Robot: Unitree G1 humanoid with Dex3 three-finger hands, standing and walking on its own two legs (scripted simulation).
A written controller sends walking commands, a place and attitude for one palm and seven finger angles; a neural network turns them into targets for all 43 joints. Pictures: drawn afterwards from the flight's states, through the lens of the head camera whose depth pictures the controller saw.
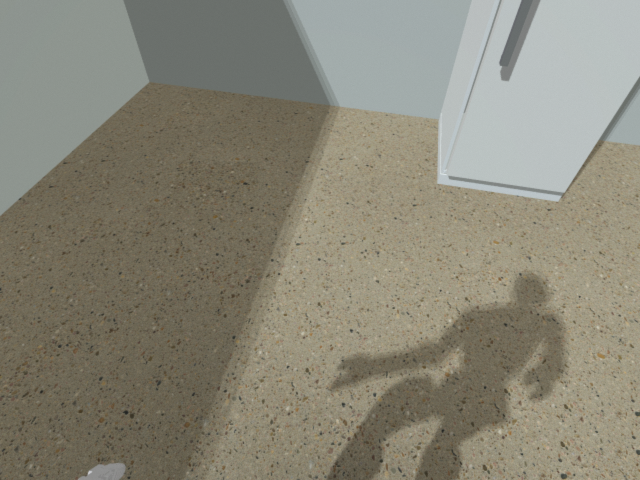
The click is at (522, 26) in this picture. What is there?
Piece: fridge door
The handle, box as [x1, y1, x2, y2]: [499, 0, 532, 66]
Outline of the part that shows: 532,0 522,0 520,3 499,62 500,65 507,66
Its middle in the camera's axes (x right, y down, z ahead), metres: +0.67 -0.80 +1.22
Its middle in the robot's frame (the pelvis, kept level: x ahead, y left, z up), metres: +1.50 -0.59 +0.12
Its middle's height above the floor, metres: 0.89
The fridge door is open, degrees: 0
